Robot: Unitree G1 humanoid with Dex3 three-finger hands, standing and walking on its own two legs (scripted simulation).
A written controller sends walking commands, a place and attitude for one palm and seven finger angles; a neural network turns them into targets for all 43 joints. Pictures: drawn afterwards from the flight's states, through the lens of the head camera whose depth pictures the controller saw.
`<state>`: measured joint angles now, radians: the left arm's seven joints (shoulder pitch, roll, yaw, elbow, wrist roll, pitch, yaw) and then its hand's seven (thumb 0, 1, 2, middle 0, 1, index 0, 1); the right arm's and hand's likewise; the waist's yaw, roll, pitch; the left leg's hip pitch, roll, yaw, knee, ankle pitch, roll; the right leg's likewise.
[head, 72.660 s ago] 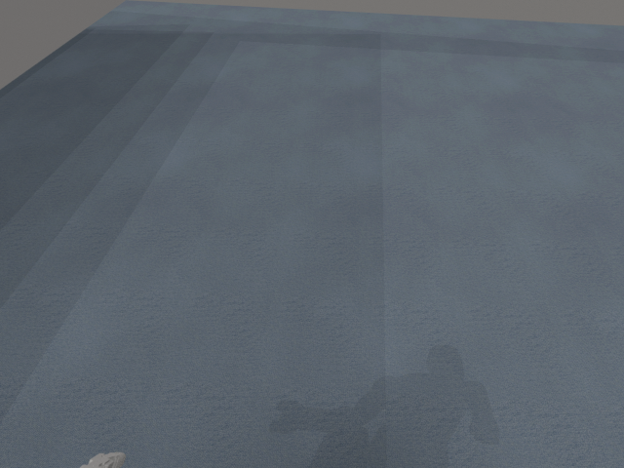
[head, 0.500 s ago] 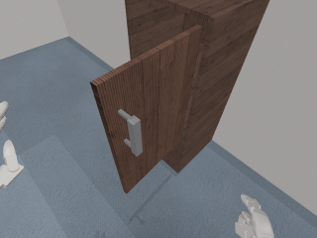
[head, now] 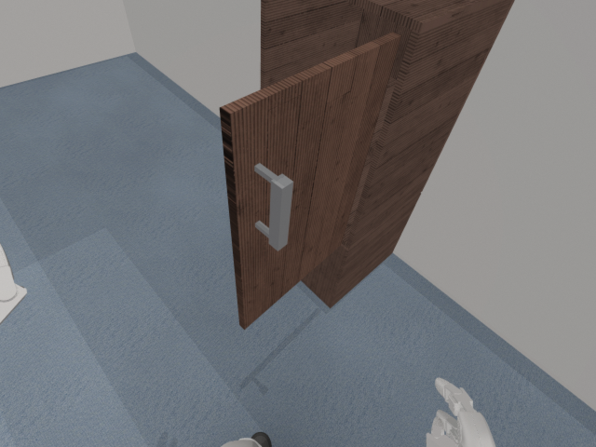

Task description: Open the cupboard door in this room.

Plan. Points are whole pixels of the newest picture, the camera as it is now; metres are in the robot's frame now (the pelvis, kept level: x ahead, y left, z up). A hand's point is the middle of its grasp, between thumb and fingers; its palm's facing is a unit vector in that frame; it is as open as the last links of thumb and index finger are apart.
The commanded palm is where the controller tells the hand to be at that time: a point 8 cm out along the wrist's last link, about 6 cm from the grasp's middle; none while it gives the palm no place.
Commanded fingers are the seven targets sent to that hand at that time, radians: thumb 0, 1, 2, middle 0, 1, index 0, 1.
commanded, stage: step back with the hand held close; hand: left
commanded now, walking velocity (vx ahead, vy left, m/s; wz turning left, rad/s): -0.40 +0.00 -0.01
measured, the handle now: (270, 208) +0.44 +0.08 +0.06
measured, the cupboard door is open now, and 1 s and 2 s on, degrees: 93 93 93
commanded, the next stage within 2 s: stop stepping back and stand still in 0.08 s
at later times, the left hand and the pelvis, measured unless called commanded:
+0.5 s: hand out of the picture +0.10 +0.24 +0.17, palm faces +0.29 -0.80 -0.52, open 7.4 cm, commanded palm +0.06 +0.29 +0.18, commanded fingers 0.00 0.90 0.90 -0.20 -0.30 -0.20 -0.30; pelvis -0.11 +0.00 +0.00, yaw -5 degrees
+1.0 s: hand out of the picture +0.08 +0.28 +0.16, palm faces +0.40 -0.79 -0.47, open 7.4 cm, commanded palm none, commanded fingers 0.00 0.90 0.90 -0.20 -0.30 -0.20 -0.30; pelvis -0.12 +0.03 +0.00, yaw -3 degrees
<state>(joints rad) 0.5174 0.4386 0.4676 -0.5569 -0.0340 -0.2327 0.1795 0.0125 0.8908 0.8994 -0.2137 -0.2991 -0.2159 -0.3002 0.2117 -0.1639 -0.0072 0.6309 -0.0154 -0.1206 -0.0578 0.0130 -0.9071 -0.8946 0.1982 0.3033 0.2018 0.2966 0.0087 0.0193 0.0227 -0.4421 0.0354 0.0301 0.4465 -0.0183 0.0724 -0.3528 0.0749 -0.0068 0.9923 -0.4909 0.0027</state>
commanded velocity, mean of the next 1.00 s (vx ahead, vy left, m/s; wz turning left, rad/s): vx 0.06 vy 0.00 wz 0.00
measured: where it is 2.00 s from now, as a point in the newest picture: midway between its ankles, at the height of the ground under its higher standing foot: outside the picture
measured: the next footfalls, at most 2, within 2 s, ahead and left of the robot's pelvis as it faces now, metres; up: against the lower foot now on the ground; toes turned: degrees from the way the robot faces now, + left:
right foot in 0.14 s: -0.10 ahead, -0.07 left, +0.00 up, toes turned +3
left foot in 0.26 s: +0.10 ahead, +0.06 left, +0.00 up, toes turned -5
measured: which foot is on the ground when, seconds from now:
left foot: down 0.00-0.12, up 0.14-0.24, down 0.26-0.44, up 0.46-0.66, down 0.68-1.00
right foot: up 0.00-0.12, down 0.14-1.00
